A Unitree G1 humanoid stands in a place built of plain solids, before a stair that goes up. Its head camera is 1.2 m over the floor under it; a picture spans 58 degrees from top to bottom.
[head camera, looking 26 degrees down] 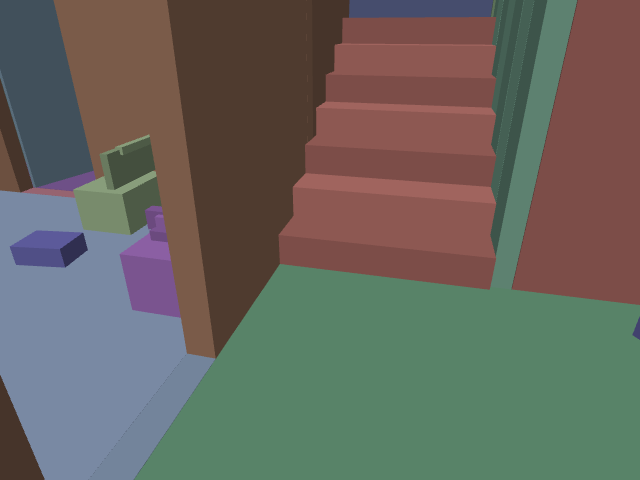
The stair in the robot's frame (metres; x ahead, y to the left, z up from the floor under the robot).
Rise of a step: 0.18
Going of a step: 0.28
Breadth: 1.13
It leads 14 degrees to the right of straight ahead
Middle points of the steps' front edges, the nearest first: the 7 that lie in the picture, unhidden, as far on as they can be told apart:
2.01 -0.32 0.18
2.29 -0.39 0.37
2.56 -0.45 0.55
2.83 -0.52 0.73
3.10 -0.59 0.91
3.37 -0.66 1.10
3.64 -0.72 1.28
